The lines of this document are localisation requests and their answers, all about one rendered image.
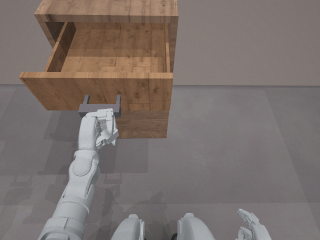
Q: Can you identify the robot left hand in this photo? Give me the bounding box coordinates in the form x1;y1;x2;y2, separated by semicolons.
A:
78;108;119;153

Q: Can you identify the cabinet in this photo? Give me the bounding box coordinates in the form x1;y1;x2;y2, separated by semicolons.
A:
34;0;179;138

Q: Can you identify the drawer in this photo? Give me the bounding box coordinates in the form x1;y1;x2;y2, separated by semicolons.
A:
19;22;173;111

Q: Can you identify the handle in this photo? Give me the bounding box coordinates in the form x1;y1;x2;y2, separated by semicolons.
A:
78;95;122;118

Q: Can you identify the left robot forearm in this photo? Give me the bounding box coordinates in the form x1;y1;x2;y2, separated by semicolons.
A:
37;149;100;240

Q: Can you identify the left robot shin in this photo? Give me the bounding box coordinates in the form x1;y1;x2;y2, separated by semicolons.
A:
128;214;139;219

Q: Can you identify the robot right hand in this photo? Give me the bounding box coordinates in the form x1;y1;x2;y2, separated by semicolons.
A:
235;208;272;240

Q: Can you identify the robot left thigh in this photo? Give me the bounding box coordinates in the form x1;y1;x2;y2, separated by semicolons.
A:
111;217;145;240

